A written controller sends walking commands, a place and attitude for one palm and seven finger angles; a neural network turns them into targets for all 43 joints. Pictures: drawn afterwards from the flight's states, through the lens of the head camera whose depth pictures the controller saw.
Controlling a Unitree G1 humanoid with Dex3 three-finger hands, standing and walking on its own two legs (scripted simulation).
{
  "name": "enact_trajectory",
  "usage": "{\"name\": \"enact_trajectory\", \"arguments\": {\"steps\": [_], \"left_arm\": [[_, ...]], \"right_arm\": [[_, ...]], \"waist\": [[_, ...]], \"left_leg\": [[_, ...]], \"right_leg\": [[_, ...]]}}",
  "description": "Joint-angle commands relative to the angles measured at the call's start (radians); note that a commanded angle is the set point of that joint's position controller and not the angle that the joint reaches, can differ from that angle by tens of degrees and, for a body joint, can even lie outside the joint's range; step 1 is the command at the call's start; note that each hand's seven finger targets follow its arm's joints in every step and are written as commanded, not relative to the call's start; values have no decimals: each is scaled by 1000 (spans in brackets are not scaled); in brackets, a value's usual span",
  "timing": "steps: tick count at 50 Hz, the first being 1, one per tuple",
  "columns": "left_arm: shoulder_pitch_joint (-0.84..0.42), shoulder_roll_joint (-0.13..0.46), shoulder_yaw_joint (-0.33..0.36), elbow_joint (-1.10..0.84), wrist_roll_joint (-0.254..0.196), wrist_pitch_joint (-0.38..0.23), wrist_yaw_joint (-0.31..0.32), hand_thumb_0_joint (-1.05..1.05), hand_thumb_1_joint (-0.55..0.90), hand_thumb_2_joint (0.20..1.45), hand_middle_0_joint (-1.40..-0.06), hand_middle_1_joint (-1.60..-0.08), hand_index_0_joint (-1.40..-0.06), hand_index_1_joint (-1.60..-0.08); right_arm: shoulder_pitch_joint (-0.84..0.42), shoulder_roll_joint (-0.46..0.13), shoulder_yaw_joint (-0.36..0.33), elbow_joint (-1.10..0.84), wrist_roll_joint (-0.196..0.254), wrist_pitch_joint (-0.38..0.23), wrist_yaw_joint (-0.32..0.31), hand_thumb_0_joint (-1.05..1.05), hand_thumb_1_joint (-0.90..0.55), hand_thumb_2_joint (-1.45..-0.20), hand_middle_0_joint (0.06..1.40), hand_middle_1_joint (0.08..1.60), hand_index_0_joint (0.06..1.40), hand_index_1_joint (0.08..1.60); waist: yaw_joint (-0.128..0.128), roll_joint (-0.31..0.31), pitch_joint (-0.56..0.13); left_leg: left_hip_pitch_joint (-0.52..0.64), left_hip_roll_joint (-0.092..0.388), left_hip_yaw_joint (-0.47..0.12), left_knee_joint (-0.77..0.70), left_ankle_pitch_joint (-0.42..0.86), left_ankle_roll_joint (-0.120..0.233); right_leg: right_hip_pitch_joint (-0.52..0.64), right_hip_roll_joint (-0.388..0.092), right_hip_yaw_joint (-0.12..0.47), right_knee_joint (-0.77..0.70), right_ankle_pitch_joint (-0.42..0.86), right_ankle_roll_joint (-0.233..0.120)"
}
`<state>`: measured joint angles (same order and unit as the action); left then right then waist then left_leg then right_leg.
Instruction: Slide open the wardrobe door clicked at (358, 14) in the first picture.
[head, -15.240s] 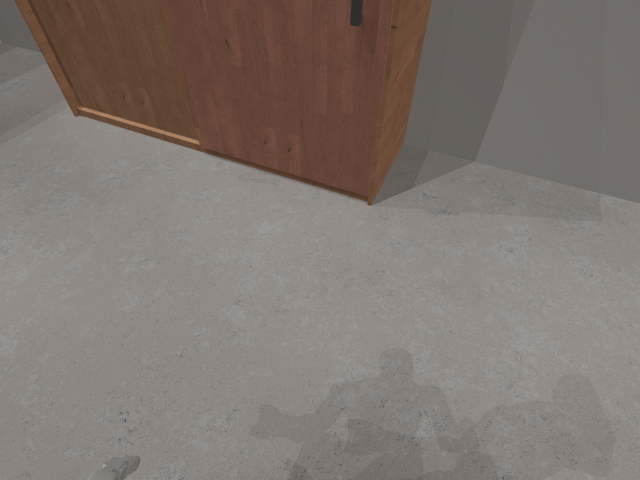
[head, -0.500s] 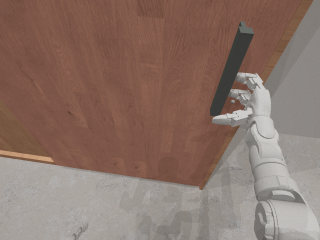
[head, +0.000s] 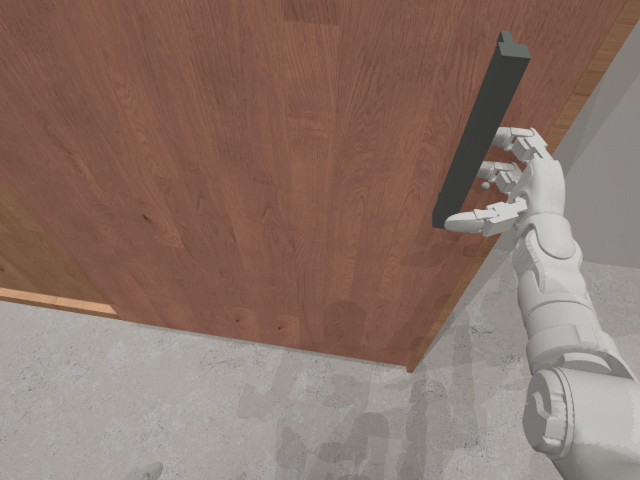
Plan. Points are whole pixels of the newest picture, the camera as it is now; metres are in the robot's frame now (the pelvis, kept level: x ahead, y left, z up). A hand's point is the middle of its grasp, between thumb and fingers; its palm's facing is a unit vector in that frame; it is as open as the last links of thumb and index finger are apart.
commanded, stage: slide the fingers in behind the handle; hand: right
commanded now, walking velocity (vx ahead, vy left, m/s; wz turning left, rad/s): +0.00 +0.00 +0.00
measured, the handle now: (468, 143) +0.51 -0.12 +0.16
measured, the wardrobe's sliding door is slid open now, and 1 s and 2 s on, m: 0.00 0.00 0.00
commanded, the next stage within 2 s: grip the handle and tug to test in 1.88 s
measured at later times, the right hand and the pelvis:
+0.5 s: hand (480, 191) +0.46 -0.14 +0.13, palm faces +0.02 +1.00 +0.01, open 14.0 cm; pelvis +0.00 -0.01 +0.00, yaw +1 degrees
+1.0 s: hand (468, 189) +0.45 -0.12 +0.13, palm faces +0.02 +1.00 -0.01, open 14.0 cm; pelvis +0.00 -0.01 +0.00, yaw +0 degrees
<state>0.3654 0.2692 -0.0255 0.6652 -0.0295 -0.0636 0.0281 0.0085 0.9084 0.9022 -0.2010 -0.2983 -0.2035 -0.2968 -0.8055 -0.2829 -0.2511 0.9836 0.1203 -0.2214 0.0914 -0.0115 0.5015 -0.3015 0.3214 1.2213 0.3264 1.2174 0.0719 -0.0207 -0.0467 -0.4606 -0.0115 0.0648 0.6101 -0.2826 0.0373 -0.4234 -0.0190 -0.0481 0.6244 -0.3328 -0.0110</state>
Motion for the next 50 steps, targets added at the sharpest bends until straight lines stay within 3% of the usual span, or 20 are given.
{"name": "enact_trajectory", "arguments": {"steps": [1, 3, 4, 6, 9, 11, 12, 13, 16, 20, 23, 26, 29, 33, 34, 38, 41, 43, 47, 50], "left_arm": [[56, 124, 49, -87, -2, -42, 11, 0, 900, 900, -200, -300, -200, -300], [62, 129, 49, -85, 0, -39, 11, 0, 900, 900, -200, -300, -200, -300], [62, 123, 48, -82, 0, -40, 10, 0, 900, 900, -200, -300, -200, -300], [63, 122, 50, -85, 1, -44, 4, 0, 900, 900, -200, -300, -200, -300], [60, 127, 53, -96, 3, -42, 0, 0, 900, 900, -200, -300, -200, -300], [47, 121, 51, -106, 1, -44, -3, 0, 900, 900, -200, -300, -200, -300], [43, 121, 49, -106, -1, -46, -3, 0, 900, 900, -200, -300, -200, -300], [50, 126, 51, -104, 1, -44, -2, 0, 900, 900, -200, -300, -200, -300], [35, 124, 49, -112, -2, -43, -1, 0, 900, 900, -200, -300, -200, -300], [30, 118, 48, -116, 0, -47, -3, 0, 900, 900, -200, -300, -200, -300], [33, 120, 53, -118, 4, -52, -2, 0, 900, 900, -200, -300, -200, -300], [27, 115, 55, -114, 4, -55, -5, 0, 900, 900, -200, -300, -200, -300], [16, 110, 53, -115, 2, -55, -9, 0, 900, 900, -200, -300, -200, -300], [14, 111, 54, -111, 1, -47, -8, 0, 900, 900, -200, -300, -200, -300], [11, 111, 54, -113, 1, -46, -8, 0, 900, 900, -200, -300, -200, -300], [5, 110, 49, -113, 6, -40, 2, 0, 900, 900, -200, -300, -200, -300], [-6, 98, 46, -117, 9, -49, 0, 0, 900, 900, -200, -300, -200, -300], [0, 102, 48, -115, 10, -49, 0, 0, 900, 900, -200, -300, -200, -300], [-2, 102, 49, -110, 5, -44, 0, 0, 900, 900, -200, -300, -200, -300], [-9, 99, 50, -115, 1, -42, -1, 0, 900, 900, -200, -300, -200, -300]], "right_arm": [[-556, -192, -19, -198, 5, -71, -15, 0, 500, -300, 300, 1200, 300, 1200], [-558, -212, -31, -182, -2, -75, -21, 0, 500, -300, 300, 1200, 300, 1200], [-584, -187, -7, -188, -5, -78, -20, 0, 500, -300, 300, 1200, 300, 1200], [-539, -177, -15, -180, -2, -80, -18, 0, 500, -300, 300, 1200, 300, 1200], [-485, -195, -41, -211, 8, -92, -16, 0, 500, -300, 300, 1200, 300, 1200], [-472, -145, -3, -230, 12, -91, -12, 0, 500, -300, 300, 1200, 300, 1200], [-486, -141, 5, -238, 12, -90, -12, 0, 500, -300, 300, 1200, 300, 1200], [-468, -152, -6, -219, 10, -87, -17, 0, 500, -300, 300, 1200, 300, 1200], [-465, -156, -10, -228, 3, -77, -27, 0, 500, -300, 300, 1200, 300, 1200], [-474, -132, 6, -280, -2, -76, -45, 0, 500, -300, 300, 1200, 300, 1200], [-453, -131, 0, -322, 2, -81, -59, 0, 500, -300, 300, 1200, 300, 1200], [-433, -105, 14, -353, 4, -73, -62, 0, 500, -300, 300, 1200, 300, 1200], [-412, -52, 60, -370, -2, -53, -66, 0, 500, -300, 300, 1200, 300, 1200], [-401, -23, 75, -334, -3, -15, -84, 0, 500, -300, 300, 1200, 300, 1200], [-387, -43, 52, -335, -1, -8, -89, 0, 500, -300, 300, 1200, 300, 1200], [-448, -94, 18, -353, -8, -17, -111, 0, 500, -300, 300, 1200, 300, 1200], [-456, -65, 42, -392, -19, -47, -116, 0, 500, -300, 300, 1200, 300, 1200], [-426, -76, 38, -386, -21, -58, -112, 0, 500, -300, 300, 1200, 300, 1200], [-413, -49, 60, -343, -11, -36, -93, 0, 500, -300, 300, 1200, 300, 1200], [-412, -6, 91, -365, -3, -20, -86, 0, 500, -300, 300, 1200, 300, 1200]], "waist": [[32, 40, -333], [30, 32, -343], [38, 14, -349], [22, -5, -365], [3, 31, -400], [5, 18, -383], [10, 4, -352], [12, 47, -337], [5, 31, -304], [0, -13, -338], [-3, 37, -381], [-9, 22, -396], [-5, -8, -364], [5, 52, -295], [-6, 58, -299], [-5, 80, -315], [-11, 4, -359], [-11, 24, -382], [1, 42, -349], [-1, 0, -345]], "left_leg": [[179, 0, -65, -62, 300, -24], [178, -1, -62, -54, 295, -20], [169, -1, -59, -49, 309, -20], [164, -5, -54, -42, 316, -15], [194, -8, -50, -31, 343, -12], [175, -10, -45, -32, 336, -11], [158, -10, -45, -38, 317, -11], [156, -11, -40, -38, 306, -10], [142, -10, -42, -45, 266, -10], [137, -10, -39, -36, 271, -6], [159, -14, -34, -31, 296, -8], [167, -15, -36, -26, 335, -9], [145, -13, -30, -29, 337, -7], [131, -14, -23, -45, 297, -9], [145, -13, -25, -46, 297, -9], [184, -6, -39, -56, 283, -11], [182, -7, -44, -43, 316, -7], [195, -7, -43, -38, 333, -8], [198, -8, -44, -49, 350, -11], [180, -8, -37, -49, 359, -8]], "right_leg": [[78, 28, 24, -56, 207, -33], [78, 28, 29, -52, 214, -32], [89, 27, 31, -53, 228, -31], [105, 27, 32, -48, 245, -27], [110, 23, 35, -47, 279, -26], [122, 21, 34, -49, 278, -23], [115, 20, 33, -52, 259, -23], [106, 17, 39, -53, 257, -26], [91, 17, 36, -65, 215, -24], [127, 15, 43, -62, 244, -18], [149, 9, 47, -58, 284, -18], [167, 8, 44, -55, 327, -14], [179, 6, 46, -56, 352, -11], [145, 6, 48, -67, 299, -14], [133, 8, 47, -72, 290, -14], [113, 16, 39, -77, 243, -20], [152, 19, 33, -65, 277, -18], [154, 16, 35, -59, 298, -18], [134, 19, 28, -64, 285, -20], [161, 18, 30, -62, 315, -17]]}}
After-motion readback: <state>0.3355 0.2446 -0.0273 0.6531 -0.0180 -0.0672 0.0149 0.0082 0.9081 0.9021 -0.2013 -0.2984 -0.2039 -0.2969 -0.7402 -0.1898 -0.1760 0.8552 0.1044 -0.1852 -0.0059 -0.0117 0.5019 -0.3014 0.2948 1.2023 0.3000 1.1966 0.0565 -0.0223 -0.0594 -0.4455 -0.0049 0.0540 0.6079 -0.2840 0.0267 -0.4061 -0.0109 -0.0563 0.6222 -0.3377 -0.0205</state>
